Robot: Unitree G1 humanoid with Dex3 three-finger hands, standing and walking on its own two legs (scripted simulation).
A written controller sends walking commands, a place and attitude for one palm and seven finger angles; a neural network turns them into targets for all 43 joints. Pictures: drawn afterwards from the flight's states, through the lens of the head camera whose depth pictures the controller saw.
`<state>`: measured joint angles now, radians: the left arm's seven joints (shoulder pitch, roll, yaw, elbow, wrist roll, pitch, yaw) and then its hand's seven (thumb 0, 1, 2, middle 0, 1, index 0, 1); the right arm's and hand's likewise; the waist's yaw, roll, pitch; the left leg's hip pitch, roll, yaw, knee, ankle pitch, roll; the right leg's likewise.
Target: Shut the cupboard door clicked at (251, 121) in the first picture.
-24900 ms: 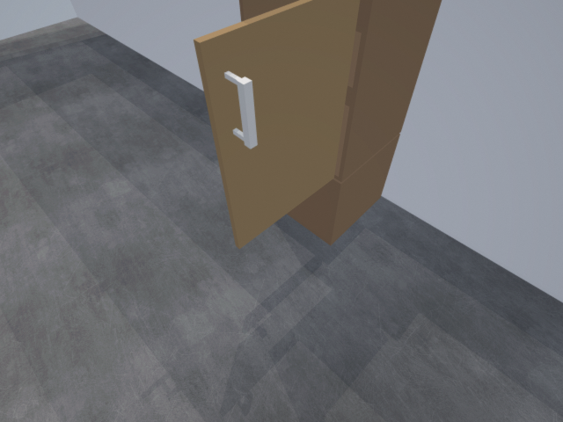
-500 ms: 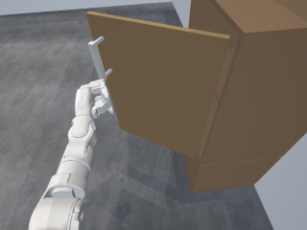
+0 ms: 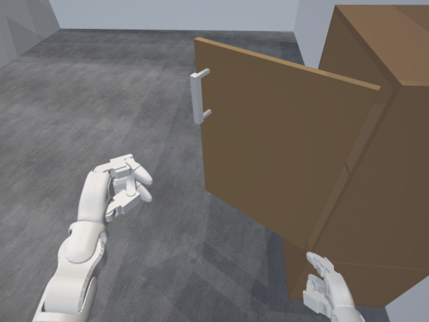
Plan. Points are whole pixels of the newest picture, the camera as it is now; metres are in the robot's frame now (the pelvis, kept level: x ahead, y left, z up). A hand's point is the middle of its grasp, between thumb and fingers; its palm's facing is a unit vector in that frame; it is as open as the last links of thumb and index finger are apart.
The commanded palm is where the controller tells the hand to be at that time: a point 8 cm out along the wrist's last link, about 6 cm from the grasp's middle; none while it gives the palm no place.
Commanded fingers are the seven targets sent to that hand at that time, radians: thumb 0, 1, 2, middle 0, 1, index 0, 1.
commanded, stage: draw the hand back to the body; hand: left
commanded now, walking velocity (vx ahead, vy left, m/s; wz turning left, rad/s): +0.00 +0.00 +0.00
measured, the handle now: (202, 96) +0.64 +0.11 +0.11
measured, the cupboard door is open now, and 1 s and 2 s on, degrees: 58 58 58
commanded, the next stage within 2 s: step back with the hand held close in 0.82 s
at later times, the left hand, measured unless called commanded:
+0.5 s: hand (31, 230) +0.19 +0.29 +0.15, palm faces +0.44 -0.79 -0.43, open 6.6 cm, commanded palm +0.15 +0.31 +0.17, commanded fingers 0.00 0.90 0.90 -0.20 -0.30 -0.20 -0.30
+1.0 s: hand (42, 222) +0.20 +0.27 +0.16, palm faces +0.43 -0.80 -0.42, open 7.4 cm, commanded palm +0.15 +0.31 +0.17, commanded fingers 0.00 0.90 0.90 -0.20 -0.30 -0.20 -0.30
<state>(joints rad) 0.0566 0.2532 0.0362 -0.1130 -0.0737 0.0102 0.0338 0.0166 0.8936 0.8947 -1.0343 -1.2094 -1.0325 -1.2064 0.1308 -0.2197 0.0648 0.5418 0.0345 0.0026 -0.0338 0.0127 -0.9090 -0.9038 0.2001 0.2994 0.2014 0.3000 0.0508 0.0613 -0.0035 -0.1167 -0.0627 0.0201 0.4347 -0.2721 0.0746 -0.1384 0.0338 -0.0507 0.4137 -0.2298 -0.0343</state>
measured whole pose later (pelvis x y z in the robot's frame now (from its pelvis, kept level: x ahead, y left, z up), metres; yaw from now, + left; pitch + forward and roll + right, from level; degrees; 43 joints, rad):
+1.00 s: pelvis +0.00 +0.01 +0.00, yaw -1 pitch -3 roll -1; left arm 0.46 0.35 0.36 -0.37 -0.07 -0.08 0.09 0.01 0.89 0.89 -0.21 -0.30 -0.21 -0.30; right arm 0.21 -0.23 0.03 0.62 0.02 -0.05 -0.05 0.02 -0.91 -0.90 0.20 0.30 0.20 0.30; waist 0.05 0.09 -0.01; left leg -0.11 -0.06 0.03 0.43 -0.28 0.09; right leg -0.12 0.04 -0.04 0.39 -0.22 -0.02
